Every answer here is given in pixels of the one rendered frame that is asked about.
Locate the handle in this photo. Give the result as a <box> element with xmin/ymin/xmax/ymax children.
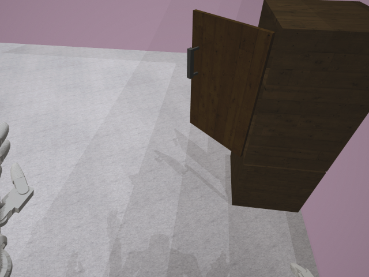
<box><xmin>187</xmin><ymin>46</ymin><xmax>199</xmax><ymax>79</ymax></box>

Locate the cupboard door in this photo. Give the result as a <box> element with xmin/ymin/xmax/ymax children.
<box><xmin>190</xmin><ymin>9</ymin><xmax>276</xmax><ymax>157</ymax></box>

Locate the robot right hand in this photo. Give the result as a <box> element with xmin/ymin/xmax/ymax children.
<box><xmin>290</xmin><ymin>263</ymin><xmax>314</xmax><ymax>277</ymax></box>

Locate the left robot forearm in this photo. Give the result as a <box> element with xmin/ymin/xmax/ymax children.
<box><xmin>0</xmin><ymin>234</ymin><xmax>13</xmax><ymax>277</ymax></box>

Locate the robot left hand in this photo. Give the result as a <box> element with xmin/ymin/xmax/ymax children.
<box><xmin>0</xmin><ymin>122</ymin><xmax>34</xmax><ymax>233</ymax></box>

